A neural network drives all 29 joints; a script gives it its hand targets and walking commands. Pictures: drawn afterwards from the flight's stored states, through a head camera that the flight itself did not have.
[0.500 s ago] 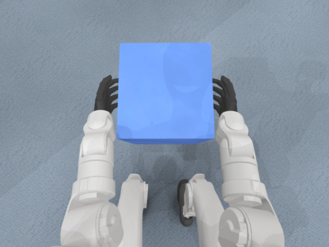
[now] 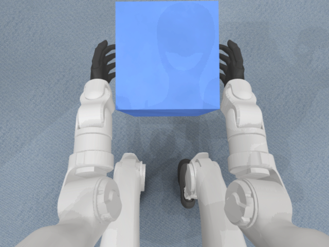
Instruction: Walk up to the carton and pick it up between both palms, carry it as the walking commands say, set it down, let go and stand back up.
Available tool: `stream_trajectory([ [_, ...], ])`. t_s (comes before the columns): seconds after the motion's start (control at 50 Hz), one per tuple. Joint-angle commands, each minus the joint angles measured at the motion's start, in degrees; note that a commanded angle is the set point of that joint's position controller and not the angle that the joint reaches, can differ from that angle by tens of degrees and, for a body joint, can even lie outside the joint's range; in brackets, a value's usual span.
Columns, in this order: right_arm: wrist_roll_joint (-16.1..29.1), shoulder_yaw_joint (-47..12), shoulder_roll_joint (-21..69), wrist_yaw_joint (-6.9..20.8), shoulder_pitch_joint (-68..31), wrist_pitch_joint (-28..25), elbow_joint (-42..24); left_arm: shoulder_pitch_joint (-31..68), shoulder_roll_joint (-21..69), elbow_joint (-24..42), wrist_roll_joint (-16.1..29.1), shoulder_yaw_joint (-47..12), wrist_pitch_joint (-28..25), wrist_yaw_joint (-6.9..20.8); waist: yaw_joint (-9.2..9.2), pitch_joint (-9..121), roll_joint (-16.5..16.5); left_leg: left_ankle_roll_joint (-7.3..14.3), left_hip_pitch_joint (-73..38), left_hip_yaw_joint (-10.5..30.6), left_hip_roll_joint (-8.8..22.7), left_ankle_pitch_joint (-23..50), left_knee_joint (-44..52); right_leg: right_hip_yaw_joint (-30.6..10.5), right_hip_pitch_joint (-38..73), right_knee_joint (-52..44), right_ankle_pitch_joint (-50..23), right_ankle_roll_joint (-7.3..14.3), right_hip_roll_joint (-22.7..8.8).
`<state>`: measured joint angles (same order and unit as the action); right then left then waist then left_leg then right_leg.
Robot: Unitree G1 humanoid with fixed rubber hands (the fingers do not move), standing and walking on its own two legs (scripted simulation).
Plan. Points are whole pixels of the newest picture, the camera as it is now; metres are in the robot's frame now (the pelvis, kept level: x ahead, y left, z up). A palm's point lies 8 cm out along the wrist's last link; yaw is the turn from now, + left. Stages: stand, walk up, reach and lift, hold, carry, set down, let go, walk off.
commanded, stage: set down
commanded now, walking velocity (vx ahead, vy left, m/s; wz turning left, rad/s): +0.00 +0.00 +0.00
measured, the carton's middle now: (166, 72) +0.50 +0.01 -0.17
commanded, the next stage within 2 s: none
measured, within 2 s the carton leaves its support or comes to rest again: rests again in 2.00 s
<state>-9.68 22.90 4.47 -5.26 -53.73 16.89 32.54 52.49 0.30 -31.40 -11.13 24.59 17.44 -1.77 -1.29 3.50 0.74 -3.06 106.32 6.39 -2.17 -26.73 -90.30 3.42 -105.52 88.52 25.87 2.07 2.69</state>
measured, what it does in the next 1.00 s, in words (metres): lowers itself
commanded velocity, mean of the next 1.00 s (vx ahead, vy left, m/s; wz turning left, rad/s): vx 0.00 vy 0.00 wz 0.00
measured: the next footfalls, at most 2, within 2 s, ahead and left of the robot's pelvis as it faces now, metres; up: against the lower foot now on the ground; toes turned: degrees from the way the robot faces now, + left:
none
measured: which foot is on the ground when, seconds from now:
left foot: down 0.00-1.00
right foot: down 0.00-1.00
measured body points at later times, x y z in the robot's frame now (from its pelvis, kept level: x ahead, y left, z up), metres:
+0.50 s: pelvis -0.02 +0.00 -0.06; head +0.33 +0.00 +0.22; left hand +0.51 +0.16 -0.21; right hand +0.51 -0.13 -0.20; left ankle +0.09 +0.14 -0.51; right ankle +0.10 -0.10 -0.51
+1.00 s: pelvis -0.03 +0.00 -0.11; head +0.35 -0.01 +0.10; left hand +0.54 +0.16 -0.29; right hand +0.54 -0.13 -0.29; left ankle +0.09 +0.14 -0.51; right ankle +0.10 -0.10 -0.51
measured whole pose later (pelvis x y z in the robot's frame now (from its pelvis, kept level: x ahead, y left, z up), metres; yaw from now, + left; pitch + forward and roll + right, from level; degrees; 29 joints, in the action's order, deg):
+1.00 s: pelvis -0.03 +0.00 -0.11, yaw +0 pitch +33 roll -1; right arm -3.7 19.7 -6.7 -9.7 -85.5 18.8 41.9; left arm 83.3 -14.0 -40.4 -2.3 22.1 20.0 -4.1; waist -0.3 -30.0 0.5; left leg -4.6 115.9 5.9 -2.8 -30.8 -113.7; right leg 3.4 -116.6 112.5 28.9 2.1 3.6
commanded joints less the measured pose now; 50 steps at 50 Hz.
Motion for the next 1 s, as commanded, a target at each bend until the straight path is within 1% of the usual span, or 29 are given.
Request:
stream_trajectory([
  [0.0,7.74,-30.79,51.98,11.03,-37.52,-0.30,2.84,45.95,52.39,-1.97,8.81,-34.21,-1.96,12.65,-1.53,62.44,2.63,2.32,-18.54,-10.07,-8.48,8.19,3.28,-5.61,40.83,-4.21,-15.45,-4.61,7.38],
  [0.02,6.01,-28.81,51.34,11.36,-36.75,-0.42,5.44,44.84,53.08,-7.57,6.74,-33.42,-1.07,12.58,-0.97,59.40,5.66,2.10,-19.23,-9.25,-8.06,5.77,4.15,-4.76,34.16,-2.45,-11.51,-4.19,7.53],
  [0.06,10.91,-33.24,51.04,10.99,-49.09,-1.09,-3.41,47.98,48.69,-3.29,8.94,-34.38,-1.59,12.56,0.85,70.45,3.27,2.64,-18.30,-9.76,-8.26,5.66,1.95,-4.19,40.60,-0.32,-12.50,-4.91,7.68],
  [0.08,8.42,-32.01,52.59,10.55,-41.70,-0.06,-0.51,53.64,48.88,2.18,11.44,-36.53,-2.31,12.89,-1.92,69.81,1.34,2.28,-16.21,-9.68,-8.43,7.60,1.45,-5.04,42.15,-0.09,-16.14,-4.32,8.13],
  [0.16,8.55,-28.42,51.42,10.38,-45.82,0.80,6.03,52.55,46.30,-6.45,9.07,-31.87,-0.88,13.33,1.23,59.20,4.46,2.85,-11.16,-10.65,-8.11,-0.81,1.79,-5.39,35.70,-0.40,-6.64,-4.06,7.82],
  [0.18,7.89,-29.51,50.12,10.13,-45.55,0.66,2.19,53.68,46.09,-3.30,9.68,-31.68,-1.16,13.98,-0.18,63.43,0.77,2.67,-9.54,-11.15,-7.99,1.96,-0.13,-5.54,39.20,-0.40,-9.00,-4.60,7.41],
  [0.2,8.49,-30.00,55.21,9.97,-45.86,0.79,2.58,56.68,46.01,-1.18,9.34,-31.44,-1.98,13.87,2.96,68.20,2.39,2.98,-8.24,-12.14,-8.26,2.54,-1.17,-6.94,41.49,1.48,-10.65,-4.10,7.61],
  [0.22,8.03,-29.54,51.86,9.77,-47.17,0.70,2.32,52.21,46.68,-6.42,9.74,-30.21,-1.47,14.12,0.49,64.00,-1.76,3.79,-10.27,-9.89,-8.18,5.12,-1.22,-5.33,38.34,1.43,-12.92,-5.08,7.27],
  [0.28,8.70,-28.98,50.08,10.49,-50.09,0.79,4.14,54.35,46.36,-8.77,10.18,-29.27,-0.65,14.47,2.33,65.90,4.47,2.20,-11.41,-11.68,-7.93,4.50,-2.84,-5.72,35.24,3.18,-10.74,-4.16,6.98],
  [0.3,8.07,-29.40,50.87,10.13,-50.71,0.82,0.99,53.72,47.61,-4.40,10.02,-30.89,-0.89,14.54,-0.01,71.19,-1.54,3.18,-10.63,-11.37,-8.03,5.19,-3.94,-4.96,40.08,3.00,-12.60,-4.72,7.30],
  [0.32,8.80,-30.00,49.78,10.15,-49.84,0.38,0.86,52.76,46.71,-4.47,9.76,-30.54,-1.31,14.59,2.34,71.08,1.61,2.84,-9.27,-12.71,-7.59,7.26,-4.84,-6.21,39.08,3.49,-14.62,-4.33,7.30],
  [0.38,9.68,-31.18,49.33,9.79,-51.96,0.30,-0.30,57.53,46.28,-1.80,12.73,-33.28,-1.29,14.51,-0.46,76.02,1.84,2.67,-12.09,-11.67,-7.75,8.05,-6.69,-5.81,39.13,5.51,-15.23,-4.32,7.14],
  [0.4,10.25,-31.68,50.69,10.15,-50.48,0.46,0.77,57.50,46.00,-3.38,11.87,-33.73,-1.13,13.85,2.40,74.29,2.75,2.85,-12.23,-11.59,-7.88,8.39,-5.90,-5.14,36.09,6.67,-15.12,-4.40,7.46],
  [0.42,10.00,-33.44,51.31,9.91,-55.07,0.77,-2.50,60.13,44.43,0.38,12.45,-32.98,-1.94,14.09,0.56,76.14,-3.10,3.13,-12.14,-10.68,-7.73,8.66,-6.93,-4.07,37.65,7.44,-15.56,-5.00,7.49],
  [0.46,13.05,-35.95,47.89,9.25,-58.48,0.13,-6.49,60.85,40.51,3.36,13.65,-35.11,-2.23,13.54,4.03,84.67,1.13,2.23,-13.55,-12.28,-7.53,11.29,-9.10,-5.13,43.80,9.93,-18.88,-5.02,7.08],
  [0.52,13.25,-34.10,44.28,9.66,-58.58,1.50,-1.37,65.66,40.04,0.47,14.84,-37.62,-0.70,12.24,0.77,81.03,5.48,1.94,-19.79,-10.94,-6.92,8.78,-7.67,-2.83,34.81,10.23,-14.01,-4.36,7.28],
  [0.54,12.52,-35.12,43.63,9.62,-57.66,1.37,-3.12,63.76,40.20,4.17,16.17,-38.28,-1.11,12.63,-0.79,85.80,0.86,1.71,-18.60,-11.31,-7.02,12.94,-10.47,-3.78,42.27,10.28,-18.97,-4.51,6.81],
  [0.58,14.75,-35.54,43.40,9.45,-60.65,2.24,-2.98,67.59,37.87,0.33,15.65,-38.01,-0.20,11.67,1.83,88.77,4.00,1.88,-22.55,-12.66,-6.53,8.94,-9.97,-2.97,39.81,11.21,-14.25,-4.48,6.76],
  [0.62,16.25,-38.13,44.36,8.58,-63.45,2.67,-7.02,70.66,38.51,5.35,17.78,-40.15,0.23,11.33,0.91,99.96,2.40,2.11,-27.17,-12.37,-6.11,12.97,-12.15,-3.41,48.06,13.26,-18.51,-4.64,6.36],
  [0.66,16.68,-38.37,41.29,8.11,-62.81,3.79,-9.19,77.63,37.29,14.71,21.08,-43.94,0.11,10.60,-1.13,114.00,6.32,1.05,-34.04,-13.57,-6.08,16.28,-14.54,-3.39,52.77,14.83,-21.99,-3.32,6.29],
  [0.68,16.56,-40.02,37.28,7.90,-66.13,4.15,-12.38,76.87,37.35,13.41,22.22,-43.35,1.29,10.49,-3.36,116.05,1.65,0.92,-37.05,-12.65,-6.10,16.38,-14.85,-1.49,54.98,15.21,-21.78,-3.87,6.03],
  [0.7,18.48,-41.47,38.31,7.53,-60.68,5.37,-5.11,74.17,34.72,4.48,20.65,-43.66,1.84,10.40,-0.53,104.09,5.55,1.02,-31.42,-14.43,-5.07,12.79,-15.49,-3.00,51.25,15.42,-20.03,-3.98,5.63],
  [0.78,17.93,-36.70,40.88,8.63,-69.87,3.48,-5.35,77.33,35.65,1.52,19.15,-39.50,1.37,12.09,1.73,85.00,2.48,2.89,-21.20,-13.14,-4.81,8.69,-14.51,-3.83,42.51,16.46,-14.97,-3.02,5.50],
  [0.8,19.18,-37.79,41.55,9.11,-71.61,3.16,-6.85,75.28,36.31,3.31,17.65,-38.12,0.91,12.35,5.78,88.32,4.31,2.64,-20.91,-15.27,-5.03,10.35,-16.37,-5.91,44.37,15.75,-16.38,-2.83,5.64],
  [0.84,17.09,-35.87,38.77,8.85,-70.20,2.37,-1.64,76.58,34.24,0.41,17.26,-37.44,0.28,12.87,2.45,79.16,3.82,2.88,-13.32,-14.44,-4.48,6.45,-17.38,-5.28,41.86,16.82,-13.86,-2.97,5.59],
  [0.9,12.09,-31.03,38.70,9.79,-67.76,2.38,7.00,74.32,32.34,-7.87,14.89,-32.46,-0.09,15.02,1.44,63.61,-2.49,3.97,-6.10,-13.09,-4.65,-0.69,-16.51,-3.48,36.50,17.18,-7.25,-3.63,5.62],
  [0.92,11.82,-28.89,39.63,10.06,-65.78,2.42,10.44,73.95,33.47,-9.44,13.54,-31.12,-0.09,15.52,2.53,62.09,1.40,3.25,-3.28,-14.39,-4.28,-1.34,-18.33,-5.35,35.94,17.29,-6.47,-3.20,5.36],
  [0.94,12.68,-28.37,40.45,10.09,-67.39,1.61,8.33,76.43,31.84,-7.71,14.72,-31.70,-0.99,15.76,3.33,63.67,1.62,3.47,-4.45,-13.48,-4.18,-0.11,-17.43,-4.82,34.72,18.19,-8.16,-2.74,5.42],
  [0.98,11.62,-28.08,38.48,9.93,-69.24,1.08,7.20,75.87,33.95,-7.73,16.11,-30.32,-1.14,16.70,0.34,67.10,-2.70,3.13,-2.11,-13.43,-4.13,0.87,-19.29,-5.07,41.89,18.15,-11.88,-2.82,5.30],
])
